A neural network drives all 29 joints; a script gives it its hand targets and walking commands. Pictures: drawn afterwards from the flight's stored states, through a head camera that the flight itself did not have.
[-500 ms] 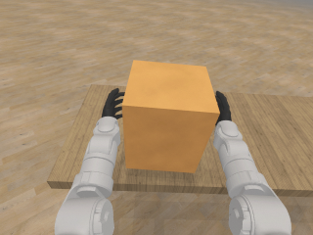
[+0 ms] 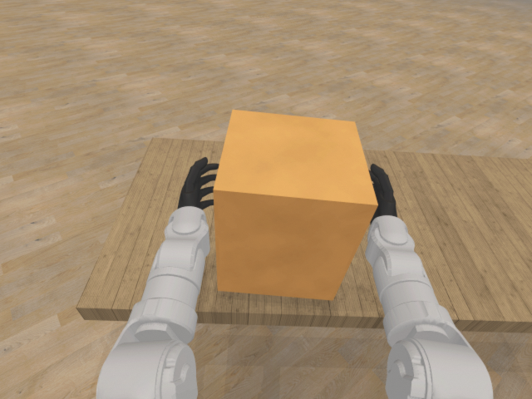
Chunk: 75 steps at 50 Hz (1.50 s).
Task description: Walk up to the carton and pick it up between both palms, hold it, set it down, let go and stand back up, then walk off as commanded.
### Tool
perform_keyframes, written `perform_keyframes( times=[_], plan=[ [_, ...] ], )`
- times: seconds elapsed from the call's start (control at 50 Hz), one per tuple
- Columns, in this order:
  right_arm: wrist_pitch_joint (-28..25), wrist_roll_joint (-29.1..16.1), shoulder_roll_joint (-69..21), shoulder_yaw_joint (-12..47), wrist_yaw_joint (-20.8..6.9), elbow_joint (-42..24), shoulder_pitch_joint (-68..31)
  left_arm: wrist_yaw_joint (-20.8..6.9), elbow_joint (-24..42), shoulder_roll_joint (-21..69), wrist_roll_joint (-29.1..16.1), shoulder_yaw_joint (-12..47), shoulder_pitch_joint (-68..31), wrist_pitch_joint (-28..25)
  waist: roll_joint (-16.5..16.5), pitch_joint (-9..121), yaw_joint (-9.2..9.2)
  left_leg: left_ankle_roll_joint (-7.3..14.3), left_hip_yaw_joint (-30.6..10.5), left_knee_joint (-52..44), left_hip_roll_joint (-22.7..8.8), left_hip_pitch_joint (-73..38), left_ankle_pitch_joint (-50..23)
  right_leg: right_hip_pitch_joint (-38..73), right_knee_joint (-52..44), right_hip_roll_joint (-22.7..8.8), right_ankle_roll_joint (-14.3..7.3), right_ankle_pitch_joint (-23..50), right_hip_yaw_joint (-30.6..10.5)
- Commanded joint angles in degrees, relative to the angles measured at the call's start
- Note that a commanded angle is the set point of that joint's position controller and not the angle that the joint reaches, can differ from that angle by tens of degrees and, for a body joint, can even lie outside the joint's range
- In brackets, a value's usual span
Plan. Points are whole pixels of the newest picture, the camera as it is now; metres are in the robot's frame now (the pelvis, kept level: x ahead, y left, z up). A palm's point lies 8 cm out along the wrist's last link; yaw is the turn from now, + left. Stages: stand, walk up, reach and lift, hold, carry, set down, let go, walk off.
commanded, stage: set down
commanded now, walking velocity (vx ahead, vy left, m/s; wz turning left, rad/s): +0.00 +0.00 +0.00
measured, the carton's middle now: (284, 208) +0.43 -0.05 +0.07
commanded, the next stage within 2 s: none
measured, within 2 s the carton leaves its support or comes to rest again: rests again in 0.98 s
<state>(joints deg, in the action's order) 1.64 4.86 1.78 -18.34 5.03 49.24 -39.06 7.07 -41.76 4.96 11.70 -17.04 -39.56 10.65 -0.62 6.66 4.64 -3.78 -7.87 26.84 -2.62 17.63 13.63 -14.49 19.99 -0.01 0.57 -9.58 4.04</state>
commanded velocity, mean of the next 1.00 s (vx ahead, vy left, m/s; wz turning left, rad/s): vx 0.00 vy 0.00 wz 0.00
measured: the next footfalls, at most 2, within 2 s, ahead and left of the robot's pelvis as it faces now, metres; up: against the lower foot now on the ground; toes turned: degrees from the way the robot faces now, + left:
none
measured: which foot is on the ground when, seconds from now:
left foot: down 0.00-1.00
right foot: down 0.00-1.00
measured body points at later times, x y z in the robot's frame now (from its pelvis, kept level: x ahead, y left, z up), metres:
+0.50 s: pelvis +0.00 +0.00 +0.00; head +0.00 +0.02 +0.45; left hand +0.41 +0.10 +0.09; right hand +0.38 -0.20 +0.10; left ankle +0.00 +0.15 -0.74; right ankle +0.00 -0.13 -0.74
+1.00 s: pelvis +0.00 +0.00 +0.00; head +0.01 +0.02 +0.45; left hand +0.41 +0.09 +0.07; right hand +0.38 -0.21 +0.08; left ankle +0.00 +0.15 -0.74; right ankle +0.00 -0.13 -0.74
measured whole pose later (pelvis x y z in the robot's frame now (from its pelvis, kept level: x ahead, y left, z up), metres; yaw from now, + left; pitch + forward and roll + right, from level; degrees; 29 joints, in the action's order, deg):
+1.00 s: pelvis +0.00 +0.00 +0.00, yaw +0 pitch +4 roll -2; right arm -7.3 14.5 -1.7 -26.6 2.2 49.2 -35.3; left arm 7.0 -47.4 5.9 15.6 -17.1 -36.3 -0.2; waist -0.6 4.2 5.0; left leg -3.8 -7.9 26.8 -2.6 17.6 13.8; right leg -14.5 20.0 0.0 0.6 -9.8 4.0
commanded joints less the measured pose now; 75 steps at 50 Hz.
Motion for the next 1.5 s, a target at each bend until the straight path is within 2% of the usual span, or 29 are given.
perform_keyframes(
  times=[0.0,0.02,0.04,0.08,0.14,0.24,0.26,0.28,0.3,0.44,0.48,0.68,0.74,0.82,0.84,0.9,0.94,1.02,1.04,1.1,1.16,1.18,1.2,1.36,1.4,1.42,1.44,1.46,1.48],
  plan=[
    [-7.06,3.45,-30.08,10.25,-10.47,-10.34,-45.23,-9.26,2.20,36.39,-0.32,19.88,-38.75,-6.85,7.38,31.06,4.38,-2.66,8.67,-4.52,4.15,-21.33,-23.02,8.48,-1.43,3.63,1.18,22.34,2.92],
    [-7.47,3.85,-30.54,11.03,-10.50,-11.63,-45.96,-9.16,2.11,36.96,-0.23,19.48,-38.10,-7.12,5.81,30.53,3.36,-2.27,8.58,-4.82,4.06,-20.19,-23.19,8.91,-1.52,3.52,1.49,22.28,2.96],
    [-7.77,3.29,-29.95,10.32,-10.49,-10.78,-45.80,-9.15,1.32,36.73,-0.45,20.42,-37.89,-7.51,7.02,29.53,5.25,-2.70,8.55,-4.70,3.91,-21.30,-22.65,7.72,-1.47,3.69,1.46,21.69,3.09],
    [-8.22,4.49,-29.84,8.91,-10.45,-8.77,-43.11,-9.18,1.10,36.79,-0.17,20.33,-37.39,-7.76,8.14,29.56,5.69,-3.00,8.73,-4.18,3.58,-22.32,-23.99,6.63,-1.35,3.52,1.17,21.82,3.30],
    [-7.25,4.87,-29.43,8.06,-10.89,-7.84,-42.77,-9.79,-1.05,34.76,1.57,17.34,-35.59,-7.24,6.60,25.57,3.93,-2.09,9.33,-5.85,4.01,-19.17,-19.82,8.69,-1.76,2.96,1.31,19.78,2.70],
    [-7.73,6.61,-29.35,6.53,-11.45,-7.20,-41.37,-9.88,-0.75,34.47,1.92,16.93,-36.12,-8.03,7.44,24.45,4.52,-2.07,9.54,-6.43,4.02,-19.39,-17.33,7.95,-1.98,2.73,1.44,17.35,2.61],
    [-8.45,7.02,-29.96,6.27,-11.43,-7.45,-41.49,-9.88,-0.72,34.96,1.83,17.11,-36.01,-8.48,6.95,26.15,5.42,-2.31,9.33,-6.05,3.74,-19.60,-18.79,7.70,-1.39,2.89,1.34,18.94,2.90],
    [-8.66,6.47,-30.14,7.58,-11.54,-7.86,-41.32,-9.98,-1.03,34.08,1.99,16.22,-36.02,-8.64,6.73,26.23,4.08,-1.95,9.42,-6.22,3.87,-18.73,-19.00,8.66,-1.19,2.60,1.73,20.33,2.79],
    [-8.68,7.06,-30.95,6.87,-11.53,-7.49,-40.83,-10.05,-0.54,34.56,1.86,17.12,-36.41,-9.13,6.33,26.89,5.19,-1.86,9.52,-6.06,4.18,-18.77,-19.15,8.66,-1.03,2.62,1.77,20.64,3.01],
    [-10.25,9.27,-31.61,7.02,-12.38,-7.68,-41.23,-9.79,-0.91,35.46,2.96,15.76,-36.12,-11.35,6.57,27.86,3.53,-1.96,9.86,-6.66,4.15,-17.26,-19.23,9.38,-0.54,2.34,1.60,21.08,2.84],
    [-10.77,9.92,-31.70,5.89,-12.04,-6.20,-39.90,-9.83,-1.68,36.12,3.17,16.53,-35.34,-11.76,6.81,26.59,5.19,-2.28,9.69,-6.31,3.71,-18.46,-19.63,7.95,-0.58,2.64,1.51,20.61,3.02],
    [-13.22,11.06,-32.59,6.11,-12.40,-6.44,-38.99,-10.07,-3.77,35.41,4.84,14.23,-32.68,-14.05,6.43,25.12,3.55,-1.83,10.30,-6.45,3.82,-17.41,-20.23,7.65,-0.94,2.33,1.52,20.31,2.96],
    [-13.28,12.72,-31.53,4.76,-12.64,-4.85,-37.76,-9.93,-3.78,34.41,4.25,15.19,-34.20,-14.92,5.39,25.76,5.29,-1.89,9.87,-6.74,3.69,-16.20,-18.65,7.93,-0.56,1.91,1.40,20.17,3.17],
    [-14.81,13.91,-33.74,4.53,-12.88,-5.09,-37.75,-9.66,-5.14,36.65,5.81,14.12,-32.48,-16.02,6.26,25.41,4.28,-1.82,10.03,-6.45,3.62,-16.88,-19.81,6.35,-1.27,2.20,1.57,18.88,3.34],
    [-14.90,13.88,-32.58,3.97,-13.05,-5.20,-38.06,-9.73,-5.71,35.78,6.46,13.54,-32.91,-15.94,5.89,24.19,5.43,-1.53,9.85,-6.71,3.82,-17.00,-18.06,5.60,-1.62,2.10,1.34,18.46,3.31],
    [-15.92,14.47,-32.43,3.77,-13.13,-5.43,-37.70,-9.82,-5.92,36.27,6.71,13.84,-31.15,-16.19,7.58,25.22,4.72,-2.14,10.22,-6.61,3.65,-17.09,-20.29,5.76,-0.67,2.09,1.62,19.06,3.63],
    [-15.72,14.95,-31.64,4.41,-13.00,-5.19,-36.98,-9.59,-6.04,34.29,7.04,12.99,-31.19,-16.66,5.90,25.96,3.63,-1.73,10.68,-6.65,3.63,-16.70,-19.50,6.64,-0.76,1.78,1.68,19.63,3.25],
    [-17.12,15.37,-33.59,4.16,-13.24,-3.98,-36.25,-9.53,-4.89,36.08,6.85,14.63,-32.01,-18.01,7.39,27.24,4.92,-2.18,10.73,-5.90,3.72,-17.70,-22.25,5.38,-0.16,2.06,1.61,20.53,3.34],
    [-16.88,16.79,-38.58,3.69,-13.68,-4.17,-37.21,-10.05,-5.00,39.30,8.79,13.25,-32.46,-17.95,7.66,25.58,4.24,-1.96,10.09,-6.07,3.68,-17.21,-21.80,3.93,-0.72,2.09,1.71,18.10,3.82],
    [-17.22,16.46,-34.76,4.26,-13.48,-3.72,-35.11,-9.79,-6.54,35.27,8.83,11.84,-30.48,-18.59,5.51,23.86,3.87,-1.54,10.76,-6.77,3.30,-16.63,-20.67,5.01,-0.85,1.82,1.72,18.10,3.19],
    [-17.41,17.22,-34.24,2.46,-13.60,-4.17,-35.14,-10.09,-8.44,34.29,9.67,10.04,-30.43,-18.28,5.85,23.03,4.09,-1.26,11.05,-7.12,3.86,-16.39,-18.62,5.34,-1.26,1.70,1.93,17.43,3.67],
    [-17.95,17.65,-33.91,1.56,-13.33,-3.58,-33.25,-9.94,-6.53,34.60,9.15,11.07,-30.04,-18.74,7.15,23.40,5.49,-1.81,11.07,-6.62,3.69,-17.05,-19.35,4.63,-0.92,1.89,1.62,18.09,4.15],
    [-17.83,17.18,-32.25,2.28,-13.43,-2.90,-34.55,-10.00,-8.40,32.80,9.42,10.06,-29.83,-18.44,5.33,21.84,3.80,-1.20,10.93,-7.40,3.31,-15.57,-18.15,4.82,-1.05,1.56,1.85,16.73,3.83],
    [-18.14,20.57,-33.08,-1.99,-13.58,-2.36,-31.68,-10.71,-8.50,31.96,12.39,6.30,-27.85,-18.26,4.82,18.32,4.76,-0.47,11.62,-7.66,3.75,-15.62,-16.47,4.20,-1.70,1.51,1.81,16.10,4.30],
    [-18.02,20.68,-30.65,-2.34,-13.52,-2.05,-30.52,-10.58,-9.20,29.72,12.86,4.21,-26.69,-17.80,4.28,17.44,3.77,-0.06,12.19,-8.13,3.76,-14.45,-15.05,5.11,-1.40,1.07,2.10,16.15,4.00],
    [-17.78,20.51,-29.89,-3.49,-13.24,-1.79,-29.52,-10.41,-8.15,29.76,12.55,4.73,-26.97,-18.01,4.94,17.96,4.88,-0.20,12.12,-7.95,3.79,-15.64,-14.71,4.43,-1.60,1.34,2.17,15.63,4.07],
    [-17.87,22.45,-37.04,-3.44,-13.79,-3.72,-31.84,-11.32,-8.63,34.44,14.05,4.53,-28.43,-17.93,4.76,15.11,5.18,0.51,11.66,-8.59,4.16,-14.82,-12.34,3.71,-2.11,0.96,2.25,13.18,4.38],
    [-18.17,21.66,-33.91,-1.80,-13.84,-4.39,-31.46,-11.07,-8.36,31.07,13.35,4.55,-28.05,-18.16,3.26,17.86,3.78,0.27,12.13,-8.16,3.90,-14.79,-14.45,5.95,-1.15,1.18,2.05,16.70,4.13],
    [-18.57,21.77,-30.42,-3.39,-13.48,-2.63,-29.54,-10.36,-7.00,29.68,13.28,4.38,-26.91,-18.59,4.77,19.41,4.24,-0.31,12.18,-7.99,3.89,-14.78,-15.33,5.09,-0.86,1.04,2.22,17.27,4.18]
  ],
)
